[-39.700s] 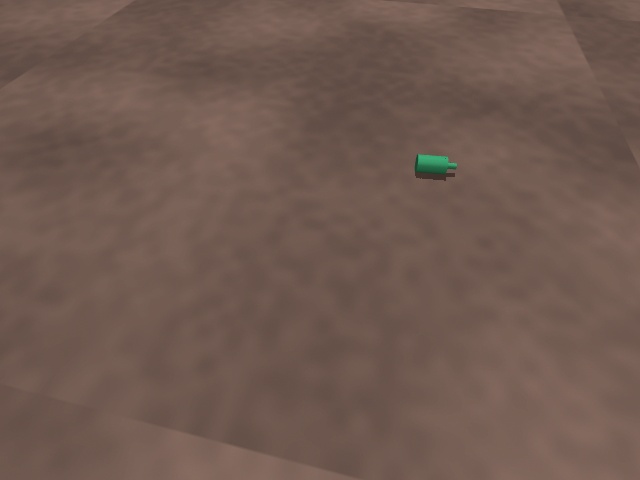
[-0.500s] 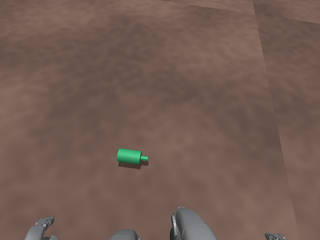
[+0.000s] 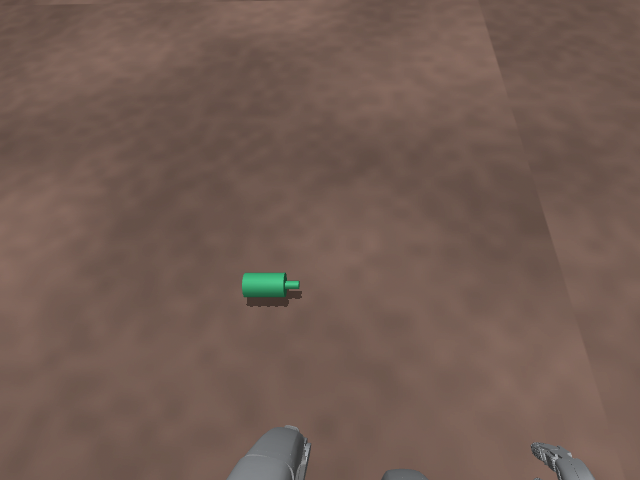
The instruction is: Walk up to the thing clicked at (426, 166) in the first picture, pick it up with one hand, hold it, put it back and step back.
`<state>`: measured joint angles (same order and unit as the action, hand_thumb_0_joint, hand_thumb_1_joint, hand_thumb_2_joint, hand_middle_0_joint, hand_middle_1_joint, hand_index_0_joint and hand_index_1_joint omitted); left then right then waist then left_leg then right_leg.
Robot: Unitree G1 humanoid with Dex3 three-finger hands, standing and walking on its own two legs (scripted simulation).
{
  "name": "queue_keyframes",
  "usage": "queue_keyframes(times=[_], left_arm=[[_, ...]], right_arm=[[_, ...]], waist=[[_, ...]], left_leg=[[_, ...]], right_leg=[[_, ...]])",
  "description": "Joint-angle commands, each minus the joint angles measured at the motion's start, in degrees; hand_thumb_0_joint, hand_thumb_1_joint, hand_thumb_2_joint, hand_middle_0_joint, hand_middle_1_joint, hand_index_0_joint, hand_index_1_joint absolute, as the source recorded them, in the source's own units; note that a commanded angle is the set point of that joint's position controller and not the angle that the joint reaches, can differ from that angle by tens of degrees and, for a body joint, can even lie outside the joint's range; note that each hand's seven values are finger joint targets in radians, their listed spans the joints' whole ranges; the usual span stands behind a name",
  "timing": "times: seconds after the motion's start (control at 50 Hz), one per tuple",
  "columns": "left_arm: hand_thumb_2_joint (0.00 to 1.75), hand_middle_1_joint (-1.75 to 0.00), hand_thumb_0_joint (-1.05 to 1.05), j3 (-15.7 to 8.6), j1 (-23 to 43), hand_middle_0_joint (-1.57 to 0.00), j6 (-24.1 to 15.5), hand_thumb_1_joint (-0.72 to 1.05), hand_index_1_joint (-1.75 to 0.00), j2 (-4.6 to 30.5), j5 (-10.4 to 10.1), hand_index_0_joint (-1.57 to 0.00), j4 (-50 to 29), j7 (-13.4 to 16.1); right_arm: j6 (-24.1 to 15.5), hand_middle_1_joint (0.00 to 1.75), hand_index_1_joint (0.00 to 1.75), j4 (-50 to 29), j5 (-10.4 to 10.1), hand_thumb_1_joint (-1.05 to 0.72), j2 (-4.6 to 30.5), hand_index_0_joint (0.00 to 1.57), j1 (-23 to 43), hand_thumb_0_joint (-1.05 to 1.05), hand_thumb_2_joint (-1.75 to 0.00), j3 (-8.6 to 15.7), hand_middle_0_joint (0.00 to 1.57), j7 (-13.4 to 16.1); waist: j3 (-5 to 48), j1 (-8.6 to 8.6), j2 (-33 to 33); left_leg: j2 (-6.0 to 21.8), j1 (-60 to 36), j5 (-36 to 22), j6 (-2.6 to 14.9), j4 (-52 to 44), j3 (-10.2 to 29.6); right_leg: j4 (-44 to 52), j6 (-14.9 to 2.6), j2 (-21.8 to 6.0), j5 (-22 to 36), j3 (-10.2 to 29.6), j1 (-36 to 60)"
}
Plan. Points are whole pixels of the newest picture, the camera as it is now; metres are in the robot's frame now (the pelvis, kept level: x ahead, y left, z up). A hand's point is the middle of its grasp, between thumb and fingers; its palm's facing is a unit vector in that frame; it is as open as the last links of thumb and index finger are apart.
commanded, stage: step back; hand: left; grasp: from above
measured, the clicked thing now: (272, 284) +0.75 +0.25 -0.72
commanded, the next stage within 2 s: stand in 1.76 s
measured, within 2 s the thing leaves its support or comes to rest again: neither
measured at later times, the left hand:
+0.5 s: hand out of the picture -0.08 +0.27 -0.16, palm faces +0.01 -0.92 -0.40, open 7.4 cm
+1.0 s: hand out of the picture -0.25 +0.28 -0.15, palm faces +0.11 -0.92 -0.38, open 7.4 cm
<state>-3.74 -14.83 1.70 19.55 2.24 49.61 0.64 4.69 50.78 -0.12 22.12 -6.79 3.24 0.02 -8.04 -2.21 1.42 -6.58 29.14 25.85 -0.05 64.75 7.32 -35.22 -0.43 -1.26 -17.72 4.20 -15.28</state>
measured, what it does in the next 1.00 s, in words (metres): walks backwards: left foot, then right foot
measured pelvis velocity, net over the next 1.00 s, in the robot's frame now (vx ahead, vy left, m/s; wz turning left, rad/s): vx -0.30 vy -0.01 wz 0.09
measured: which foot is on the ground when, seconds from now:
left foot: up 0.00-0.16, down 0.18-0.56, up 0.58-0.84, down 0.86-1.00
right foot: down 0.00-0.20, up 0.22-0.50, down 0.52-1.00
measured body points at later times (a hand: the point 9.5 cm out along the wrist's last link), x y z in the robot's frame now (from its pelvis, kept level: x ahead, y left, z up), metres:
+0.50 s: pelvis -0.17 -0.01 -0.01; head -0.11 +0.00 +0.43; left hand -0.08 +0.32 -0.13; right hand -0.03 -0.31 -0.12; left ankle -0.09 +0.13 -0.73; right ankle -0.21 -0.14 -0.71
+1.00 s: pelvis -0.30 -0.01 +0.00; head -0.30 +0.00 +0.45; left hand -0.26 +0.32 -0.12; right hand -0.21 -0.30 -0.12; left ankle -0.31 +0.11 -0.73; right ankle -0.25 -0.13 -0.70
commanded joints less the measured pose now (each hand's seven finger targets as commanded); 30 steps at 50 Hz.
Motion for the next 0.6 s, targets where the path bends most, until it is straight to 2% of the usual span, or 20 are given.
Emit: queue_keyframes(times=[0.0, 0.06, 0.1, 0.14, 0.16, 0.18, 0.2, 0.22, 0.26, 0.28, 0.3, 0.32, 0.4, 0.42, 0.44, 0.5, 0.52, 0.54, 0.56, 0.58], left_arm=[[0.90, -0.30, 0.00, -4.65, 6.25, -0.20, -1.57, 0.90, -0.30, 14.61, 0.44, -0.20, -8.43, 1.50], [0.90, -0.30, 0.00, -4.93, 3.00, -0.20, -0.81, 0.90, -0.30, 14.29, 0.45, -0.20, -7.87, 2.21], [0.90, -0.30, 0.00, -4.79, 4.07, -0.20, -0.18, 0.90, -0.30, 14.95, -0.11, -0.20, -8.44, 2.23], [0.90, -0.30, 0.00, -4.24, 6.62, -0.20, 0.78, 0.90, -0.30, 15.52, -1.21, -0.20, -9.24, 1.71], [0.90, -0.30, 0.00, -3.45, 5.89, -0.20, 1.32, 0.90, -0.30, 13.93, -1.34, -0.20, -9.47, 1.42], [0.90, -0.30, 0.00, -2.99, 4.44, -0.20, 1.47, 0.90, -0.30, 12.03, -1.53, -0.20, -9.86, 1.21], [0.90, -0.30, 0.00, -3.26, 6.12, -0.20, 1.44, 0.90, -0.30, 12.42, -1.81, -0.20, -9.80, 1.62], [0.90, -0.30, 0.00, -4.12, 10.41, -0.20, 1.39, 0.90, -0.30, 14.26, -1.07, -0.20, -9.98, 2.35], [0.90, -0.30, 0.00, -4.41, 10.95, -0.20, 1.48, 0.90, -0.30, 14.70, -1.53, -0.20, -8.28, 1.61], [0.90, -0.30, 0.00, -4.16, 7.28, -0.20, 1.34, 0.90, -0.30, 14.15, -2.15, -0.20, -7.09, 1.31], [0.90, -0.30, 0.00, -4.05, 4.67, -0.20, 1.27, 0.90, -0.30, 14.13, -2.07, -0.20, -6.35, 1.10], [0.90, -0.30, 0.00, -4.02, 3.75, -0.20, 1.17, 0.90, -0.30, 13.79, -1.84, -0.20, -6.17, 0.89], [0.90, -0.30, 0.00, -3.21, 6.73, -0.20, -0.09, 0.90, -0.30, 12.18, -1.15, -0.20, -7.06, 0.70], [0.90, -0.30, 0.00, -2.99, 5.21, -0.20, -0.30, 0.90, -0.30, 12.04, -1.14, -0.20, -6.51, 0.73], [0.90, -0.30, 0.00, -3.02, 4.24, -0.20, -0.67, 0.90, -0.30, 12.14, -1.18, -0.20, -5.61, 0.78], [0.90, -0.30, 0.00, -3.14, -1.26, -0.20, -1.39, 0.90, -0.30, 11.93, -0.53, -0.20, -1.74, 0.93], [0.90, -0.30, 0.00, -4.03, -0.63, -0.20, -1.64, 0.90, -0.30, 15.14, 0.14, -0.20, -1.60, 0.87], [0.90, -0.30, 0.00, -5.21, -0.90, -0.20, -1.70, 0.90, -0.30, 19.49, 0.65, -0.20, -2.49, 0.70], [0.90, -0.30, 0.00, -6.33, 3.79, -0.20, -1.27, 0.90, -0.30, 25.85, 0.91, -0.20, -4.47, 0.78], [0.90, -0.30, 0.00, -6.13, 7.48, -0.20, -1.62, 0.90, -0.30, 24.64, 0.28, -0.20, -6.21, 1.24]], right_arm=[[-2.37, 0.30, 0.30, -3.96, -0.56, -0.90, 10.49, 0.20, -2.18, 0.00, -0.90, 2.27, 0.20, 1.66], [-3.25, 0.30, 0.30, -5.21, 0.30, -0.90, 8.91, 0.20, -1.32, 0.00, -0.90, 1.73, 0.20, 1.84], [-3.70, 0.30, 0.30, -4.87, 0.95, -0.90, 8.89, 0.20, -3.83, 0.00, -0.90, 1.99, 0.20, 1.86], [-3.98, 0.30, 0.30, -2.78, 1.42, -0.90, 9.27, 0.20, -8.34, 0.00, -0.90, 2.65, 0.20, 1.76], [-4.18, 0.30, 0.30, -2.49, 1.91, -0.90, 10.62, 0.20, -8.02, 0.00, -0.90, 3.35, 0.20, 1.73], [-4.05, 0.30, 0.30, -3.16, 2.77, -0.90, 15.42, 0.20, -6.31, 0.00, -0.90, 4.55, 0.20, 1.62], [-3.81, 0.30, 0.30, -4.92, 2.85, -0.90, 19.57, 0.20, -2.32, 0.00, -0.90, 4.92, 0.20, 0.94], [-3.96, 0.30, 0.30, -5.39, 2.67, -0.90, 21.80, 0.20, -3.44, 0.00, -0.90, 5.25, 0.20, 0.94], [-4.21, 0.30, 0.30, -5.53, 2.83, -0.90, 16.52, 0.20, -0.52, 0.00, -0.90, 4.03, 0.20, 1.48], [-4.27, 0.30, 0.30, -6.23, 2.99, -0.90, 14.19, 0.20, 2.47, 0.00, -0.90, 3.08, 0.20, 1.62], [-4.25, 0.30, 0.30, -6.68, 2.54, -0.90, 13.55, 0.20, 3.20, 0.00, -0.90, 2.93, 0.20, 1.73], [-4.23, 0.30, 0.30, -6.51, 2.22, -0.90, 12.89, 0.20, 2.30, 0.00, -0.90, 2.88, 0.20, 1.64], [-3.46, 0.30, 0.30, -6.07, 2.20, -0.90, 12.97, 0.20, -2.98, 0.00, -0.90, 3.30, 0.20, 1.62], [-3.21, 0.30, 0.30, -6.57, 2.09, -0.90, 13.85, 0.20, -2.45, 0.00, -0.90, 3.49, 0.20, 1.60], [-2.79, 0.30, 0.30, -6.61, 2.04, -0.90, 14.07, 0.20, -2.06, 0.00, -0.90, 3.39, 0.20, 1.49], [-1.47, 0.30, 0.30, -7.17, 0.81, -0.90, 14.12, 0.20, 1.19, 0.00, -0.90, 3.09, 0.20, 1.00], [-1.53, 0.30, 0.30, -7.34, 0.59, -0.90, 11.99, 0.20, 0.73, 0.00, -0.90, 2.42, 0.20, 0.88], [-1.80, 0.30, 0.30, -8.66, 0.38, -0.90, 9.56, 0.20, 0.97, 0.00, -0.90, 1.66, 0.20, 0.96], [-1.49, 0.30, 0.30, -9.06, 0.67, -0.90, 10.34, 0.20, 3.40, 0.00, -0.90, 2.45, 0.20, 2.11], [-1.44, 0.30, 0.30, -8.52, 0.23, -0.90, 13.14, 0.20, 2.58, 0.00, -0.90, 3.95, 0.20, 2.23]], waist=[[6.81, 1.03, -8.17], [9.45, -1.23, -12.01], [11.89, -0.30, -14.84], [13.14, 2.11, -12.83], [13.02, 1.29, -9.09], [12.94, 0.20, 2.88], [11.19, 0.71, 10.26], [10.06, 4.94, 13.80], [7.55, 3.23, 8.12], [7.39, 0.43, 6.44], [7.34, -0.77, 6.97], [7.77, -0.73, 6.83], [9.56, 3.58, 8.20], [10.84, 2.92, 9.65], [11.97, 3.06, 10.03], [15.16, 0.34, 8.24], [14.58, 0.95, 3.37], [12.75, 0.42, -10.28], [9.15, -2.57, -19.53], [4.70, -0.40, -17.36]], left_leg=[[-0.78, -1.08, 0.50, -1.69, 0.59, 0.77], [3.51, 0.98, 4.37, -1.86, -15.53, -1.37], [6.55, -3.77, 2.05, -0.69, -27.99, -3.58], [5.39, -13.24, -13.20, 0.35, -44.45, -6.81], [7.37, -17.71, -20.73, 0.75, -44.69, -2.68], [17.95, -22.98, -28.23, 4.81, -44.19, 11.50], [26.16, -19.99, -33.79, 11.95, -44.48, 19.26], [31.01, -10.04, -32.58, 18.08, -46.31, 25.41], [25.01, -8.58, -32.77, 15.58, -44.00, 13.32], [20.59, -11.60, -35.52, 12.94, -41.45, 6.94], [19.77, -12.80, -35.73, 12.20, -40.20, 4.37], [19.37, -14.77, -35.74, 12.10, -39.59, 3.93], [19.77, -25.88, -37.89, 13.93, -35.71, 4.79], [20.77, -25.93, -37.48, 14.00, -34.69, 4.82], [20.19, -25.67, -37.00, 13.19, -33.60, 4.51], [17.16, -19.83, -29.25, 8.64, -27.82, 1.09], [13.67, -10.54, -20.29, 5.85, -25.29, 1.08], [5.29, 1.84, -2.72, 2.27, -17.36, -2.10], [1.87, -0.45, 10.26, -0.03, -3.74, -0.35], [5.15, -4.52, 9.77, -0.14, 3.70, 4.54]], right_leg=[[9.36, -9.05, -8.96, 21.61, 6.15, 2.59], [5.39, -10.30, -11.76, 28.78, 7.93, 15.20], [1.71, -9.87, -13.35, 32.76, 8.91, 16.56], [-4.22, -7.28, -10.26, 30.82, 5.67, 11.81], [-6.45, -4.99, -7.45, 22.83, 4.73, 5.29], [-13.10, -2.20, -1.05, 7.58, 0.49, -6.42], [-22.63, -0.46, 6.36, -16.50, -1.64, -12.65], [-31.85, 0.08, 5.55, -21.79, 4.90, -7.90], [-37.37, -0.70, 5.93, -15.47, 7.23, -7.45], [-39.00, -0.63, 6.84, -12.55, 7.19, -10.21], [-39.20, -0.50, 7.26, -10.51, 5.81, -11.22], [-36.82, -0.07, 6.98, -10.10, 4.59, -11.15], [-16.98, 2.37, 3.89, -12.72, 1.54, -11.49], [-11.01, 2.01, 2.21, -12.03, 0.76, -9.02], [-5.03, 1.82, 2.03, -10.88, -1.44, -6.46], [15.65, 0.18, 2.96, 6.66, -4.61, 5.34], [12.43, -1.33, -0.59, 8.87, 3.00, 9.97], [13.55, -5.68, -10.85, 8.63, 17.92, 11.03], [17.94, -16.35, -22.83, 9.52, 29.48, -4.40], [19.37, -17.47, -24.70, 10.15, 31.02, -13.78]])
